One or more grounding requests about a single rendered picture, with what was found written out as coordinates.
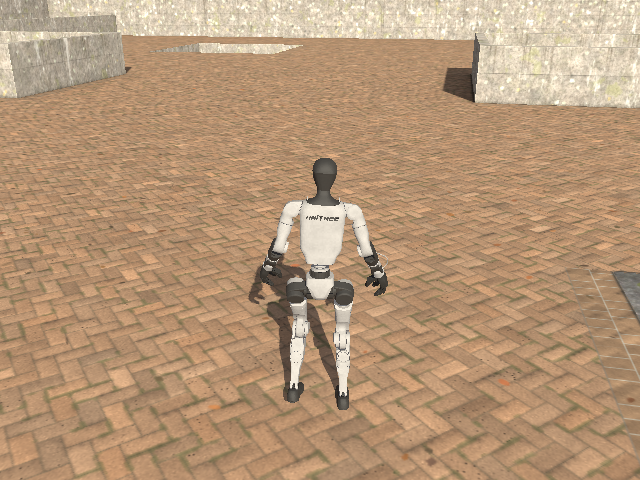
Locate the robot head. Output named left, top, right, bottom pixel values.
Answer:
left=306, top=158, right=340, bottom=206

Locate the left robot upper arm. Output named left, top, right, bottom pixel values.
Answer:
left=272, top=200, right=303, bottom=254

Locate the robot right hand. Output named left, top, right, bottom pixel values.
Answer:
left=365, top=272, right=388, bottom=296

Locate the robot left hand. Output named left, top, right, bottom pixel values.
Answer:
left=259, top=265, right=282, bottom=286

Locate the robot right forearm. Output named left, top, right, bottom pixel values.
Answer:
left=364, top=241, right=384, bottom=278

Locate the right robot upper arm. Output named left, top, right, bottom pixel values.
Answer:
left=344, top=202, right=373, bottom=258

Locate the right robot foot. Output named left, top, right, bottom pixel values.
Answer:
left=335, top=385, right=349, bottom=410

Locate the robot left forearm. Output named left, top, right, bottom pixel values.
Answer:
left=263, top=238, right=282, bottom=271

